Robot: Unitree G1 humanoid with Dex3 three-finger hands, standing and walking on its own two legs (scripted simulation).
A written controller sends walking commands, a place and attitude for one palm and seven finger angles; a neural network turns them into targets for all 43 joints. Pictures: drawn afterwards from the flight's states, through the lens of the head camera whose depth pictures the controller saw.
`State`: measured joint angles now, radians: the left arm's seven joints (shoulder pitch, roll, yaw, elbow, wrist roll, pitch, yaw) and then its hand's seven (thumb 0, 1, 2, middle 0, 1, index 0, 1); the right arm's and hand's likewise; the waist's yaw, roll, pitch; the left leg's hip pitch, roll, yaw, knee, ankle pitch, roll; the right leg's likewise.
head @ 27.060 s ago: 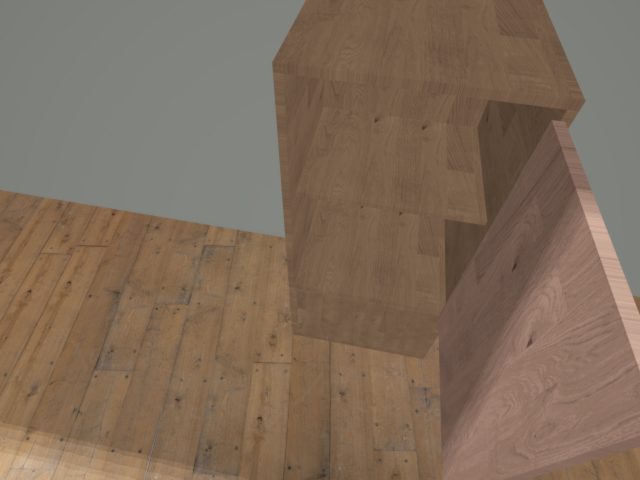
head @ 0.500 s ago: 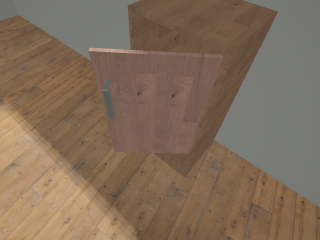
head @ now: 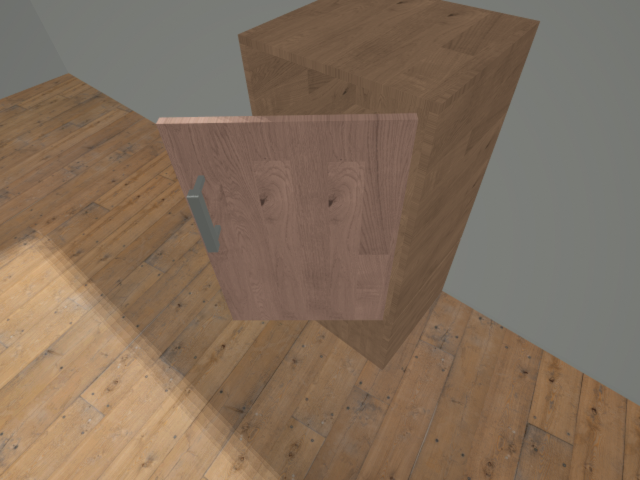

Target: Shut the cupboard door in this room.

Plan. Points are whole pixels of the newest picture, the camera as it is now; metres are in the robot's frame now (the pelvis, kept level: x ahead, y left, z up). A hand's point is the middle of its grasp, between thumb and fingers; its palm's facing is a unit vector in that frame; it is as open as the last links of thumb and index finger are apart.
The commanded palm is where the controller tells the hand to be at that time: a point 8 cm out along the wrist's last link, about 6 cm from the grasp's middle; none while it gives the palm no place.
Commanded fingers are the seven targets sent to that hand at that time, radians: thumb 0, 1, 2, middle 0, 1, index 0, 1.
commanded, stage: look again from close up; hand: left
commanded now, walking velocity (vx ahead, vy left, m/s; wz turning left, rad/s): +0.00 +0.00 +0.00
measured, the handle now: (207, 215) +0.54 +0.24 -0.01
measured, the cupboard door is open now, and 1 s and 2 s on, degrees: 39 39 39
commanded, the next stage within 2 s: shuffle to correct the standing spot in 0.38 s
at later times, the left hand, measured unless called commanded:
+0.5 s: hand out of the picture -0.01 +0.18 -0.17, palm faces +0.04 -0.98 -0.21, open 7.4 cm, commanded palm none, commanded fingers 0.00 0.90 0.90 -0.20 -0.30 -0.20 -0.30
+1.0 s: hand out of the picture +0.08 +0.19 -0.18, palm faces +0.08 -0.97 -0.22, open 7.4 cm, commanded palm none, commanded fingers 0.00 0.90 0.90 -0.20 -0.30 -0.20 -0.30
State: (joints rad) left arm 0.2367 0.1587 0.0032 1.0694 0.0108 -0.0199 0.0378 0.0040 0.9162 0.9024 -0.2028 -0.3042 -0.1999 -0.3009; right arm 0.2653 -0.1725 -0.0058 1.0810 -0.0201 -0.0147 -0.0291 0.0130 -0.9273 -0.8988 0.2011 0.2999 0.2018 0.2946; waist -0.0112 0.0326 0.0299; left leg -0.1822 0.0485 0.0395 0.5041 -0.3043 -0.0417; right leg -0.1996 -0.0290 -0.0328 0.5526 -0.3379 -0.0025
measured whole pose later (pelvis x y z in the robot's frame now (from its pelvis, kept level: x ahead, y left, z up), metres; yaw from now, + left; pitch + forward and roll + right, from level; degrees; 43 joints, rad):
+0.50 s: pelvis -0.01 +0.00 +0.01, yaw +0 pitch -1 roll +0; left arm 0.27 0.17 0.00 1.10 0.01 -0.01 0.03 0.00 0.90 0.90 -0.20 -0.30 -0.20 -0.30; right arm 0.24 -0.16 0.00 1.12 -0.02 -0.01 -0.03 0.00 -0.91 -0.90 0.20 0.30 0.20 0.29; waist 0.01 0.00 0.05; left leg -0.17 0.05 0.03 0.45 -0.26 -0.04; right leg -0.17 -0.02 -0.04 0.48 -0.29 -0.01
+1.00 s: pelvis +0.05 +0.01 -0.01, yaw +1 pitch +0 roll +1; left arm 0.27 0.14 0.05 1.04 0.02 -0.06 0.01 0.00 0.91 0.90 -0.20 -0.30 -0.20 -0.30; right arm 0.42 -0.11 -0.01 1.14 -0.02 -0.02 -0.02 0.00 -0.91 -0.90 0.20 0.30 0.20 0.29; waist 0.00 0.02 0.07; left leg -0.26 0.03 0.05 0.83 -0.50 0.02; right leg -0.28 -0.03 -0.15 0.66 -0.33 -0.06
